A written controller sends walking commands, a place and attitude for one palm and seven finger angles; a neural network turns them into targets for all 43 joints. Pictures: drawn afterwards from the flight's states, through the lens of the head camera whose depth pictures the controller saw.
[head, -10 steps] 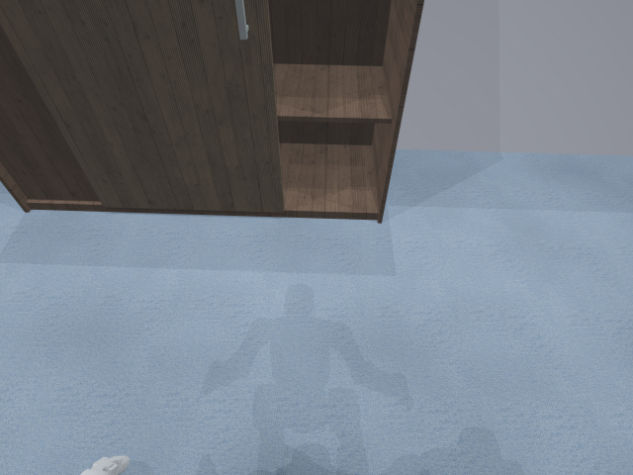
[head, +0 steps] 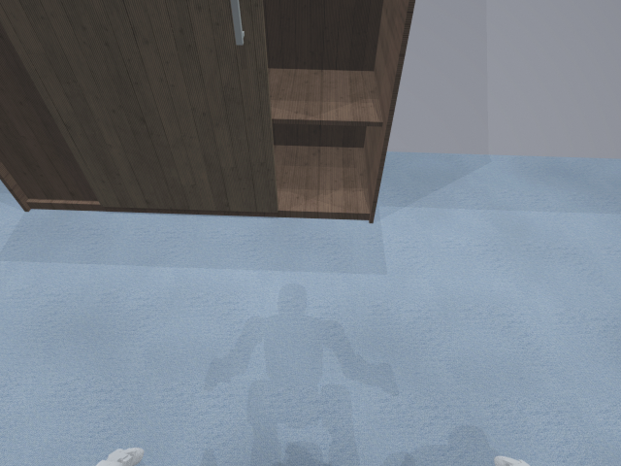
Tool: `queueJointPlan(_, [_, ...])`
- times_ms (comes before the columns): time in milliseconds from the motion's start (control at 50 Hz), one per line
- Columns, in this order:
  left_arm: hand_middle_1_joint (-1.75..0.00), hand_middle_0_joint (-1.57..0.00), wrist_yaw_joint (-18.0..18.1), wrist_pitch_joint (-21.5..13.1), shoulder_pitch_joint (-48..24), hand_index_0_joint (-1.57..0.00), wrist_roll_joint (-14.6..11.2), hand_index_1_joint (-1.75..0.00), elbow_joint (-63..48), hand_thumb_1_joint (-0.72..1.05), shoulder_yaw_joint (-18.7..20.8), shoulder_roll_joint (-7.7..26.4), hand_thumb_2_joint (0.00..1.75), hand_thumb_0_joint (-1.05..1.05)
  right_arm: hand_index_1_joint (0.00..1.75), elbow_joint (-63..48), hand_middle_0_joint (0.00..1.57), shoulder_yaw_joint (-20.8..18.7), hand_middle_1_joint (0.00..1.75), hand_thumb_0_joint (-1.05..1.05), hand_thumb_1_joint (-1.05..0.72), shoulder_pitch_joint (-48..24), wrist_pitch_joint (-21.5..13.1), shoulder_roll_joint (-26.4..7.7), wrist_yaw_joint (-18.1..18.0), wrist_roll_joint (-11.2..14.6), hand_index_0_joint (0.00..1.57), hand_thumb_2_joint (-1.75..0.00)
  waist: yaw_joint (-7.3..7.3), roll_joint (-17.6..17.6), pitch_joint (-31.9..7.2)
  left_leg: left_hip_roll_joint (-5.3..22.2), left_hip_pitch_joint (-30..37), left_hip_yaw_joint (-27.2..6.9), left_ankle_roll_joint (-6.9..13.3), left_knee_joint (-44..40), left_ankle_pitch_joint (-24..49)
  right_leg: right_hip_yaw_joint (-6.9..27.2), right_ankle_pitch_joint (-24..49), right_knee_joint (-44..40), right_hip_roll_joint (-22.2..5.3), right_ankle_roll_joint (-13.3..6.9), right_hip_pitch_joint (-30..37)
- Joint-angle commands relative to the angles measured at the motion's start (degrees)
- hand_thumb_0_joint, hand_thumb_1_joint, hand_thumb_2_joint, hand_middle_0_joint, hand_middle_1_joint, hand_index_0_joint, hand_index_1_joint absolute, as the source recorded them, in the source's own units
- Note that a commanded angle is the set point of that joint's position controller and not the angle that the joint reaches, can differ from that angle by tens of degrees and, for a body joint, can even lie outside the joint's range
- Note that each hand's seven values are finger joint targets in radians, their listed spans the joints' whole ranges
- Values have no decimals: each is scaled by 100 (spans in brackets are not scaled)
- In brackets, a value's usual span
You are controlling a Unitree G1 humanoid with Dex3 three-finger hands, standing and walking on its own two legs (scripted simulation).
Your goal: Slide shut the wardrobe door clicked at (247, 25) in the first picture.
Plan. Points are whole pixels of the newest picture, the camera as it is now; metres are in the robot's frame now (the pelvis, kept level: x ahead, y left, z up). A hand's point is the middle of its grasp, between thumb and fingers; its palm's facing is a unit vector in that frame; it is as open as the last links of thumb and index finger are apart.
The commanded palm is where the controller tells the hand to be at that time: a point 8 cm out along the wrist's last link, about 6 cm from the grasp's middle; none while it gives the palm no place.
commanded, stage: stand and wait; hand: left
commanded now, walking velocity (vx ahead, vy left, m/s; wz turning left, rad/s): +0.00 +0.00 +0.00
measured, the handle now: (237, 11) +1.23 +0.28 +0.11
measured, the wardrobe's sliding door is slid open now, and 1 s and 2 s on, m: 0.42 0.42 0.42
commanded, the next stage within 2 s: look at it before walking up in 0.62 s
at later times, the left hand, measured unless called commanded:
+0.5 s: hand out of the picture +0.07 +0.24 -0.15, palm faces -0.03 -0.94 -0.35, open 7.4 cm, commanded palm none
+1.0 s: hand out of the picture +0.07 +0.23 -0.15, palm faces -0.04 -0.94 -0.33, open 7.4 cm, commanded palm none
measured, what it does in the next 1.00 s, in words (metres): stands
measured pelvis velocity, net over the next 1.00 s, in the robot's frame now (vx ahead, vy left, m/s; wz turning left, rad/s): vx -0.01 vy -0.01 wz -0.02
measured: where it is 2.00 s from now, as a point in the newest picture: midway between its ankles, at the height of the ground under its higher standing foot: outside the picture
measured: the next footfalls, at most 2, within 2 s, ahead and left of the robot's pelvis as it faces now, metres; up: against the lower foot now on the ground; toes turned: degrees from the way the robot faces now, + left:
none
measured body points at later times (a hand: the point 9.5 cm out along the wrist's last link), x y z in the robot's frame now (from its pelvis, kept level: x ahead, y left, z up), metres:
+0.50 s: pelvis -0.01 -0.01 +0.00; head +0.00 -0.01 +0.45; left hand +0.07 +0.29 -0.12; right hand +0.06 -0.31 -0.13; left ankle -0.01 +0.12 -0.74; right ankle -0.01 -0.12 -0.74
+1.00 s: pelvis -0.01 -0.01 +0.01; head -0.01 -0.01 +0.46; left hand +0.08 +0.28 -0.12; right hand +0.06 -0.31 -0.13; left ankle -0.01 +0.12 -0.74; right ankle -0.01 -0.13 -0.74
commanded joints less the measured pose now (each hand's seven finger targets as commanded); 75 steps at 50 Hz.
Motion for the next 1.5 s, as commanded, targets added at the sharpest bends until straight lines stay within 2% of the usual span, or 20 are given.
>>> queueJointPlan(0, [-30, -20, 72, -138, -264, -20, 26, -30, -329, 90, 298, 1252, 90, 0, 30, -316, 20, -321, 30, 0, -90, -216, -131, -1182, -91, 37, 20, -90, -18, -20, -426, 635, 220, -488, 215, -464, 1373, 461, 1235, -448, -533, -256, 64])
queueJointPlan(80, [-30, -20, 72, -145, -228, -20, 25, -30, -260, 90, 311, 1244, 90, 0, 30, -244, 20, -318, 30, 0, -90, -222, -136, -1179, -96, 45, 20, -90, 3, 7, -447, 653, 279, -475, 205, -489, 1437, 479, 1326, -492, -540, -258, 115])
queueJointPlan(240, [-30, -20, 59, -147, -207, -20, 19, -30, -98, 90, 294, 1248, 90, 0, 30, -41, 20, -294, 30, 0, -90, -165, -123, -1182, -85, 56, 20, -90, 0, -13, -291, 652, 191, -506, 181, -648, 1011, 565, 970, -701, -558, -259, 85])
queueJointPlan(360, [-30, -20, 63, -168, -179, -20, 10, -30, 22, 90, 293, 1266, 90, 0, 30, 98, 20, -279, 30, 0, -90, -81, -133, -1207, -84, 69, 20, -90, -5, -89, -421, 685, 276, -512, 169, -681, 1159, 590, 1182, -733, -579, -271, 227])
queueJointPlan(540, [-30, -20, 59, -161, -205, -20, 18, -30, 93, 90, 278, 1287, 90, 0, 30, 213, 20, -272, 30, 0, -90, -53, -115, -1222, -71, 70, 20, -90, -3, -49, -181, 699, 200, -494, 146, -816, 867, 627, 865, -868, -564, -258, 92])
queueJointPlan(1320, [-30, -20, 58, -178, -146, -20, 28, -30, 161, 90, 269, 1262, 90, 0, 30, 302, 20, -254, 30, 0, -90, -44, -125, -1236, -65, 86, 20, -90, -7, -39, -234, 742, 374, -516, 132, -948, 1043, 632, 1064, -977, -550, -223, 174])
queueJointPlan(1340, [-30, -20, 76, -135, 68, -20, 15, -30, 256, 90, 195, 846, 90, 0, 30, 392, 20, -157, 30, 0, -90, 120, -82, -813, -46, 66, 20, -90, 2, -61, -357, 715, 344, -482, 89, -894, 860, 544, 769, -984, -575, -153, 288])
queueJointPlan(1360, [-30, -20, 83, -64, 293, -20, 25, -30, 333, 90, 131, 577, 90, 0, 30, 450, 20, -85, 30, 0, -90, 300, -13, -518, -24, 40, 20, -90, 17, -39, -309, 636, 241, -443, 50, -805, 369, 512, 65, -934, -547, -106, 241])
queueJointPlan(1400, [-30, -20, 45, 5, 526, -20, 69, -30, 320, 90, 181, 650, 90, 0, 30, 407, 20, -110, 30, 0, -90, 449, 71, -489, 3, 6, 20, -90, 81, -248, 126, 466, -381, -448, 107, -608, -924, 676, -1390, -1075, -575, -158, 32])
queueJointPlan(1420, [-30, -20, 23, 21, 607, -20, 85, -30, 286, 90, 231, 704, 90, 0, 30, 361, 20, -123, 30, 0, -90, 488, 93, -463, 14, -15, 20, -90, 108, -389, 371, 341, -798, -419, 111, -417, -1302, 836, -1857, -1182, -671, -242, -6])
queueJointPlan(1440, [-30, -20, 12, 20, 773, -20, 92, -30, 253, 90, 286, 786, 90, 0, 30, 284, 20, -131, 30, 0, -90, 508, 105, -421, 18, -21, 20, -90, 177, -678, 493, 187, -1164, -264, 93, 28, -1375, 1102, -2226, -1375, -879, -382, 60])
queueJointPlan(1480, [-30, -20, 37, -25, 1124, -20, 94, -30, 194, 90, 400, 967, 90, 0, 30, 100, 20, -183, 30, 0, -90, 572, 88, -316, 25, 1, 20, -90, 255, -1192, 461, 110, -1655, 118, 71, 1210, -1165, 1771, -2594, -1833, -1611, -786, 378])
